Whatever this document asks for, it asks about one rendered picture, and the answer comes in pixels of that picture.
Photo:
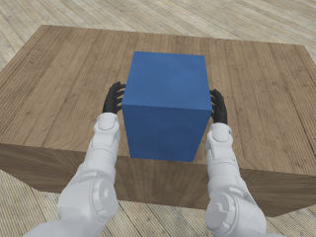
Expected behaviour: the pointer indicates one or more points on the robot right hand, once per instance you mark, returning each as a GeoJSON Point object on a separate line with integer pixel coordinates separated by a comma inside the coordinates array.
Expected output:
{"type": "Point", "coordinates": [219, 114]}

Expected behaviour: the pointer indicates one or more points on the robot left hand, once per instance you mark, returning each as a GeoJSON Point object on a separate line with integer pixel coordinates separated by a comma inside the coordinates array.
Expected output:
{"type": "Point", "coordinates": [112, 100]}

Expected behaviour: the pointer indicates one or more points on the right robot forearm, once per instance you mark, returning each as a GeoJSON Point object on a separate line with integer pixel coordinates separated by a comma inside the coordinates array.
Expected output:
{"type": "Point", "coordinates": [222, 167]}

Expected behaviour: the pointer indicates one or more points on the robot right upper arm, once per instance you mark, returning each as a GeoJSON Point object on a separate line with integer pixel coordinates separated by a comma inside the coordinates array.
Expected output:
{"type": "Point", "coordinates": [230, 216]}

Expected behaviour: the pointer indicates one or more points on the robot left upper arm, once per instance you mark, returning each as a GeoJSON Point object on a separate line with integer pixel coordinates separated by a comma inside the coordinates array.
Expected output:
{"type": "Point", "coordinates": [84, 209]}

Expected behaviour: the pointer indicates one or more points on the carton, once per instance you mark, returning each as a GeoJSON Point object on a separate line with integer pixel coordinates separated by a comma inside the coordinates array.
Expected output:
{"type": "Point", "coordinates": [166, 105]}

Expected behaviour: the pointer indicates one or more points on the left robot forearm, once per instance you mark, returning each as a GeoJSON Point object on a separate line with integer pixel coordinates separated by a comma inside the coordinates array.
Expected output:
{"type": "Point", "coordinates": [102, 153]}

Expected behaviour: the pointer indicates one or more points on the pedestal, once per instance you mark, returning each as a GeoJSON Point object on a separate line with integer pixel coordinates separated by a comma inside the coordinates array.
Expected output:
{"type": "Point", "coordinates": [53, 90]}

